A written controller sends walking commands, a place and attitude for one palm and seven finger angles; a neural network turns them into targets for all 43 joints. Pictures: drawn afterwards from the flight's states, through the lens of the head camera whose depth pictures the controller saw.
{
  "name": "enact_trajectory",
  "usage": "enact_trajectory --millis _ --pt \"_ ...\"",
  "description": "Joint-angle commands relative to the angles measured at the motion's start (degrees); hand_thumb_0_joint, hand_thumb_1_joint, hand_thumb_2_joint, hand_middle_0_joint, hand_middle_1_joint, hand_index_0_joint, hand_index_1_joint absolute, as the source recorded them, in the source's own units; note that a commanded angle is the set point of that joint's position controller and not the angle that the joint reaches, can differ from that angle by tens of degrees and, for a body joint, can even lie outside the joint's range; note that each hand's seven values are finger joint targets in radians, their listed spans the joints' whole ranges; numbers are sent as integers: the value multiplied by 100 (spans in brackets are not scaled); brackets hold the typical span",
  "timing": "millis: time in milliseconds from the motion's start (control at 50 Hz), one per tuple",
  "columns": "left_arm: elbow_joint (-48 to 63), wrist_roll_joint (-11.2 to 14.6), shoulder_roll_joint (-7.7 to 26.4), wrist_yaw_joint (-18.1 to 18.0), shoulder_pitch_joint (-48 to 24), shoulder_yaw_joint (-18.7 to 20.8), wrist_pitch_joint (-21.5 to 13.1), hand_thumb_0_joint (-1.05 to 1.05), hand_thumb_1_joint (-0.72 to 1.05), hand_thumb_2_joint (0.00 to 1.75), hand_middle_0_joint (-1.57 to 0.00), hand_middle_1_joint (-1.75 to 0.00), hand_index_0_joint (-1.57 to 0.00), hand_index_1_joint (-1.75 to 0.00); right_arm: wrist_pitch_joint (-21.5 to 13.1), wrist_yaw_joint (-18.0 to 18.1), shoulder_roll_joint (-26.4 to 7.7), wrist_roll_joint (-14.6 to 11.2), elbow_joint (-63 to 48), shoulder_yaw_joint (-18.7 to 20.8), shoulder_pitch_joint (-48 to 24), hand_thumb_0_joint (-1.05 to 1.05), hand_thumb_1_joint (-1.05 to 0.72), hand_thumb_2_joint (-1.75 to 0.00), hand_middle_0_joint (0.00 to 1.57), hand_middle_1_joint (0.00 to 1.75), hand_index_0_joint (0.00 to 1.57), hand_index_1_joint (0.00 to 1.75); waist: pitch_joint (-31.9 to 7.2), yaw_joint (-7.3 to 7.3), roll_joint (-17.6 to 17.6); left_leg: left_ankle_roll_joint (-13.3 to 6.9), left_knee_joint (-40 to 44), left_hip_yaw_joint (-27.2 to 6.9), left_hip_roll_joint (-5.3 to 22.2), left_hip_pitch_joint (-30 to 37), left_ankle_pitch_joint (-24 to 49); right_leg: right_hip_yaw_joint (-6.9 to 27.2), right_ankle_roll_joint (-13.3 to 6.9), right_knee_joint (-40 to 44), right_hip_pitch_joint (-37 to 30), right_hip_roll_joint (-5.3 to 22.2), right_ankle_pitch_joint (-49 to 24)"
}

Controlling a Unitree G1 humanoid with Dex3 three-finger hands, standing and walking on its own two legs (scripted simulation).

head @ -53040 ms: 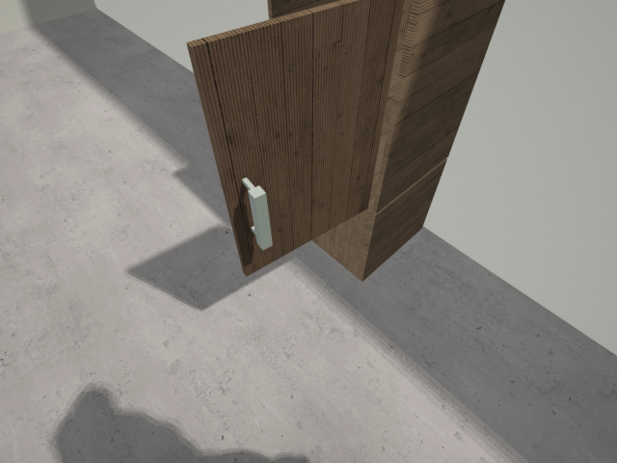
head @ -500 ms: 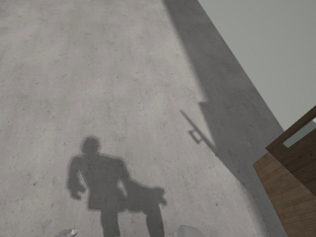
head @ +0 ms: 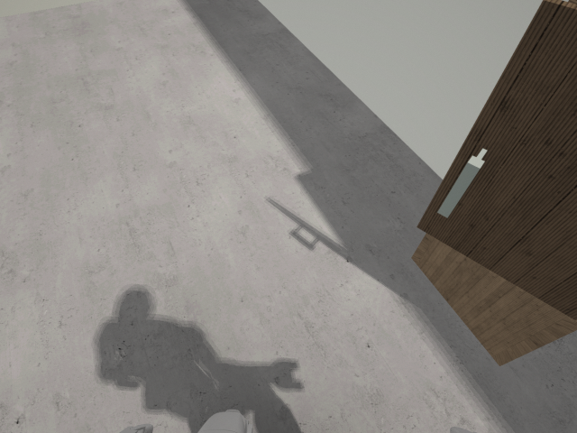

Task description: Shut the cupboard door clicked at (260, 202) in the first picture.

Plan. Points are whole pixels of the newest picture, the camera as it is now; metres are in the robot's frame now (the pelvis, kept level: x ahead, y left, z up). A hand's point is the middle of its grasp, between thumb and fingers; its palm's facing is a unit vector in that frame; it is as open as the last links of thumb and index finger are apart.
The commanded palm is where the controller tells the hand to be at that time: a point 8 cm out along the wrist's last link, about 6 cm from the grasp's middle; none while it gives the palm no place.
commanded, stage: turn to face it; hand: left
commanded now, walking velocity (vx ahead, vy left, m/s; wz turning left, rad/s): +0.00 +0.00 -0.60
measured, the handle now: (462, 183) +0.63 -0.34 -0.10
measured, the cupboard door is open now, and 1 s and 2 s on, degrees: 23 23 23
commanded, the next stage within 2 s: take the last steps up to it in 0.90 s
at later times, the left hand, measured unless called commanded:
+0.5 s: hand (196, 398) +0.18 +0.16 -0.16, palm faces -0.31 -0.91 -0.28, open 7.3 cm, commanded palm none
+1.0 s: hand (219, 385) +0.20 +0.13 -0.16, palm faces -0.49 -0.85 -0.21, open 7.3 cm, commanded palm none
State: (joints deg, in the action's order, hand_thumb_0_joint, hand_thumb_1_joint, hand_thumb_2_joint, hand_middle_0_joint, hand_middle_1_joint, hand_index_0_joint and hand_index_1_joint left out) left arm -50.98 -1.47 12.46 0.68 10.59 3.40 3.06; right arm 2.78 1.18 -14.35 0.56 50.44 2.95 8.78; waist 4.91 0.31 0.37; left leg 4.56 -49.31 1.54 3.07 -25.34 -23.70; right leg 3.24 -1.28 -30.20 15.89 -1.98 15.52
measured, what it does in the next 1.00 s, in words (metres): steps on the spot, turning right: left foot, then right foot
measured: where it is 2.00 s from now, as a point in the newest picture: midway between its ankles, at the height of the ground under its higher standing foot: outside the picture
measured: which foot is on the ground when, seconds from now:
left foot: up 0.00-0.06, down 0.08-0.44, up 0.46-0.74, down 0.76-1.00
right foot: down 0.00-0.08, up 0.10-0.42, down 0.44-0.78, up 0.80-1.00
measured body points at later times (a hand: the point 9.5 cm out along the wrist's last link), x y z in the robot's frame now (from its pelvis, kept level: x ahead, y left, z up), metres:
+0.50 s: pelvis +0.01 -0.01 -0.01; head +0.05 -0.04 +0.43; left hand +0.20 +0.21 -0.14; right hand -0.03 -0.28 -0.16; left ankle +0.02 +0.13 -0.70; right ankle -0.03 -0.11 -0.74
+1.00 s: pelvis +0.03 +0.00 +0.00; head +0.06 -0.01 +0.45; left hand +0.23 +0.17 -0.14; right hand -0.06 -0.23 -0.14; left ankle +0.10 +0.10 -0.74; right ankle -0.06 -0.09 -0.69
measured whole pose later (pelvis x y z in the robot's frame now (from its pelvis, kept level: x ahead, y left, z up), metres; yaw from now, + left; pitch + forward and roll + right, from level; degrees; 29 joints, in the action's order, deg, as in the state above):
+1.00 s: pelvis +0.03 +0.00 +0.00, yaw -31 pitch +1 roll -1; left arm -53.4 -0.9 13.0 1.4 9.4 4.1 4.4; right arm 0.7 1.8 -11.0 1.9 53.8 0.9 14.3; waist 3.7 -0.7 0.1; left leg 0.5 -28.9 7.5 5.7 -15.2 -14.3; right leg -1.9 1.1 -49.4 21.6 0.2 27.3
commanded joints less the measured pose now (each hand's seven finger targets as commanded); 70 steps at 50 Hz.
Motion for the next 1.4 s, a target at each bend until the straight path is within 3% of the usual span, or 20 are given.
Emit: enact_trajectory --millis 0,20,60,80,160,340,380,400,420,460,540,700,760,940,1020,1060,1100,1140,1300,1380 --pt "472 16 1254 -84 -197 357 -101 0 90 90 -20 -30 -20 -30 -205 58 -443 -26 -320 75 456 0 -90 -90 20 30 20 30 -843 -149 766 -48 1669 43 -171 942 666 1656 -693 450 -154 1172 -2011" --pt "493 54 1149 -78 -298 328 -82 0 90 90 -20 -30 -20 -30 -263 75 -548 -21 -245 82 720 0 -90 -90 20 30 20 30 -911 -296 546 -92 2494 -11 -37 1609 1160 1481 -439 149 226 944 -1686" --pt "672 111 624 14 -4 223 -47 0 90 90 -20 -30 -20 -30 -301 99 -1441 99 -351 226 819 0 -90 -90 20 30 20 30 -928 -235 -1968 -1061 3432 -2155 2240 2325 1792 52 175 -1927 1677 -216 1828" --pt "663 26 821 28 -222 244 -24 0 90 90 -20 -30 -20 -30 -300 130 -1394 131 -333 209 843 0 -90 -90 20 30 20 30 -843 -344 -1643 -1374 3433 -2268 2519 1872 1984 72 244 -3010 1636 9 2030" --pt "465 41 651 164 -144 282 -1 0 90 90 -20 -30 -20 -30 -329 154 -945 138 -459 98 262 0 -90 -90 20 30 20 30 -769 -20 -1023 -1191 2890 -487 1662 2039 3535 -246 432 -3495 1663 303 1243" --pt "534 32 525 178 -266 190 -37 0 90 90 -20 -30 -20 -30 -239 37 -1141 110 -194 265 488 0 -90 -90 20 30 20 30 -753 -153 -1352 -977 2276 399 1776 1825 3265 -928 240 -853 310 189 626" --pt "348 14 788 146 323 258 -107 0 90 90 -20 -30 -20 -30 -222 2 -1111 57 -227 283 319 0 -90 -90 20 30 20 30 -931 191 -693 -527 1323 774 1451 1130 2459 -787 67 492 -921 271 -656" --pt "248 -36 1370 74 607 358 -180 0 90 90 -20 -30 -20 -30 -208 -33 -749 4 -363 209 331 0 -90 -90 20 30 20 30 -1053 340 847 -147 188 1171 803 -58 764 740 -373 980 -1890 1472 -1871" --pt "154 26 1718 0 894 399 -203 0 90 90 -20 -30 -20 -30 -166 -16 -555 10 -626 115 -63 0 -90 -90 20 30 20 30 -884 515 1639 4 -961 729 187 -944 -1444 1906 -1017 1005 -1745 2419 -3674" --pt "180 18 1586 -131 593 425 -184 0 90 90 -20 -30 -20 -30 -112 88 -572 3 -557 94 -126 0 -90 -90 20 30 20 30 -843 342 1526 -16 -1812 -119 329 -1311 -1035 1949 -1308 919 -1520 2230 -3235" --pt "400 -8 1168 -153 -203 285 -175 0 90 90 -20 -30 -20 -30 -110 8 -508 24 -259 62 217 0 -90 -90 20 30 20 30 -842 -36 898 40 -1090 -16 289 -446 -144 905 -965 808 -729 1564 -2590" --pt "327 35 1125 -103 -315 293 -96 0 90 90 -20 -30 -20 -30 -222 46 -405 7 -70 26 859 0 -90 -90 20 30 20 30 -729 -260 724 -99 2030 189 -82 1339 1060 1212 -580 452 231 1170 -1328" --pt "517 86 582 -14 -96 170 -67 0 90 90 -20 -30 -20 -30 -275 94 -1324 140 -168 152 1084 0 -90 -90 20 30 20 30 -659 -274 -1624 -1307 3478 -2245 2236 1475 1605 -120 131 -2183 1231 -64 1855" --pt "214 43 311 54 -226 98 -36 0 90 90 -20 -30 -20 -30 -274 117 -847 138 150 108 843 0 -90 -90 20 30 20 30 -726 -218 -1105 -1264 2821 -363 1495 1812 3332 -628 254 -1605 647 192 1177" --pt "-64 37 416 41 482 140 -101 0 90 90 -20 -30 -20 -30 -205 70 -875 78 214 177 691 0 -90 -90 20 30 20 30 -972 48 -774 -826 2259 6 1274 1163 1703 -721 111 518 -864 133 -187" --pt "-201 -53 1275 -10 808 302 -177 0 90 90 -20 -30 -20 -30 -204 -11 -263 27 -20 66 406 0 -90 -90 20 30 20 30 -559 303 1513 -193 489 929 62 -960 -1180 1793 -718 1860 -1788 1906 1015" --pt "-220 -6 1198 -73 785 309 -217 0 90 90 -20 -30 -20 -30 -142 -16 -462 83 -104 110 -164 0 -90 -90 20 30 20 30 33 370 1575 -280 -1209 -12 84 -1522 -780 2380 -1239 2370 -882 2050 2006" --pt "-237 10 750 -100 438 188 -306 0 90 90 -20 -30 -20 -30 -220 -86 -460 125 81 120 67 0 -90 -90 20 30 20 30 74 50 1001 -259 -1318 -67 292 -1386 -68 1423 -1116 2076 -847 1673 1190" --pt "-550 -19 792 -71 729 171 -474 0 90 90 -20 -30 -20 -30 -390 -113 -123 98 120 36 141 0 -90 -90 20 30 20 30 -201 8 696 -218 726 383 127 -314 293 797 -1154 1588 -1026 1446 -754" --pt "-571 67 539 -24 551 164 -423 0 90 90 -20 -30 -20 -30 -558 -2 -430 129 585 69 1338 0 -90 -90 20 30 20 30 -529 -514 -184 -365 2493 182 197 2260 1142 362 -673 75 239 810 -448"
